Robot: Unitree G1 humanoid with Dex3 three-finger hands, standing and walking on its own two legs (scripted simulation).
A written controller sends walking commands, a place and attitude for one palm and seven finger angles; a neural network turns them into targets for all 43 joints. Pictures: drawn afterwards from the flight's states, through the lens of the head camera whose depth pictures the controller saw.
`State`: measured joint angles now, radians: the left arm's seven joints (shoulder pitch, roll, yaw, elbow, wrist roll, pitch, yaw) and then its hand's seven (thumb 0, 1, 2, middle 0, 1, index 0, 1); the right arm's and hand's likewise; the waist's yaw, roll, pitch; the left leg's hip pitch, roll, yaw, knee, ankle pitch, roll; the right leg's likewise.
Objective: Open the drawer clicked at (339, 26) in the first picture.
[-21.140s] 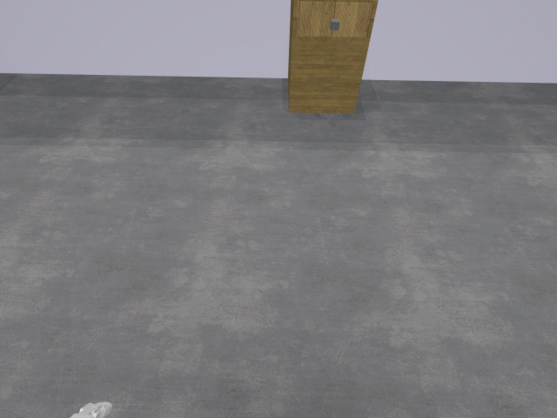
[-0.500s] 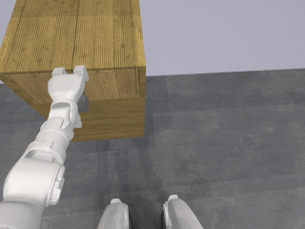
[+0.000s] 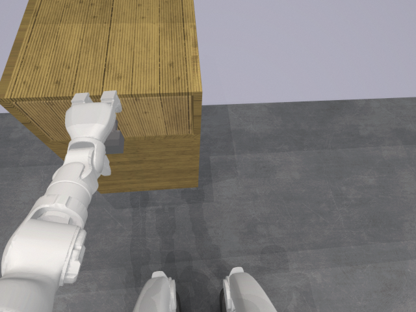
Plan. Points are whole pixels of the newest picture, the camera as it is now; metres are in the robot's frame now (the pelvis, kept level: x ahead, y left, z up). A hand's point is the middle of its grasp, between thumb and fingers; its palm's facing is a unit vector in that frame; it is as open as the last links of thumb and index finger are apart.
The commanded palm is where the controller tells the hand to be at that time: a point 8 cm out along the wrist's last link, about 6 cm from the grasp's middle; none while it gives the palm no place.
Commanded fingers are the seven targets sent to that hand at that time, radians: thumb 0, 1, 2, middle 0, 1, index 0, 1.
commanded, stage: re-aim the fingers above the handle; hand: left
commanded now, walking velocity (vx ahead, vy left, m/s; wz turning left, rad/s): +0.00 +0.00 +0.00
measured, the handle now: (113, 134) +0.53 +0.20 -0.11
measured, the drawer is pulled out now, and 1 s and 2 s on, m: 0.00 0.00 0.00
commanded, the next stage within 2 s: lower the fingers behind the handle in 0.02 s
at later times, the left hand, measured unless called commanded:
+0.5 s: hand (110, 138) +0.49 +0.19 -0.06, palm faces -0.05 -0.03 -1.00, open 13.8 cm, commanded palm +0.47 +0.17 -0.01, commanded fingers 0.00 -0.50 0.30 -0.30 -1.20 -0.30 -1.20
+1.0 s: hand (110, 148) +0.48 +0.20 -0.10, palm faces -0.08 +0.00 -1.00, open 13.9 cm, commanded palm +0.48 +0.18 -0.05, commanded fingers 0.00 -0.50 0.30 -0.30 -1.20 -0.30 -1.20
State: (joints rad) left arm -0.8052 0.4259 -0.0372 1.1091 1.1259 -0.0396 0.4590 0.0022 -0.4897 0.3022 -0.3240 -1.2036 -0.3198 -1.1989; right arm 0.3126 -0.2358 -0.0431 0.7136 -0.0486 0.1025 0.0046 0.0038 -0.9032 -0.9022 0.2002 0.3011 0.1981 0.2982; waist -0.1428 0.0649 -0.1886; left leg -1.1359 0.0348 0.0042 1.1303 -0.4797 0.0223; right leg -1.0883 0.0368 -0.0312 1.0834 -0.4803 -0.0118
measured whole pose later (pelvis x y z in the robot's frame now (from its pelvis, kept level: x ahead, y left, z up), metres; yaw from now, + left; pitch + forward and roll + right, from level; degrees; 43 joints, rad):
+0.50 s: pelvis -0.01 +0.00 -0.02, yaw +0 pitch +30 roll -3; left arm -0.83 0.42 -0.02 1.13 1.16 -0.04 0.52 0.00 -0.49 0.30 -0.32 -1.20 -0.32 -1.20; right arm 0.31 -0.24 -0.04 0.72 -0.07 0.10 0.02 0.00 -0.90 -0.90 0.20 0.30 0.20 0.30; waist -0.15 0.07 -0.20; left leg -1.24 0.04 0.00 1.22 -0.50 0.02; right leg -1.19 0.04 -0.03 1.17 -0.51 -0.01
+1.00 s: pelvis -0.02 -0.01 -0.05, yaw +0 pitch +33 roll -3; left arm -0.85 0.46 -0.01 1.14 1.16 -0.04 0.50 0.00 -0.49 0.30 -0.32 -1.20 -0.32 -1.20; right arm 0.29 -0.24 -0.04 0.72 -0.06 0.06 0.02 0.00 -0.90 -0.90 0.20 0.30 0.20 0.30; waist -0.15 0.07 -0.21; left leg -1.37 0.04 -0.01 1.34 -0.54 0.01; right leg -1.33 0.04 -0.05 1.30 -0.54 -0.02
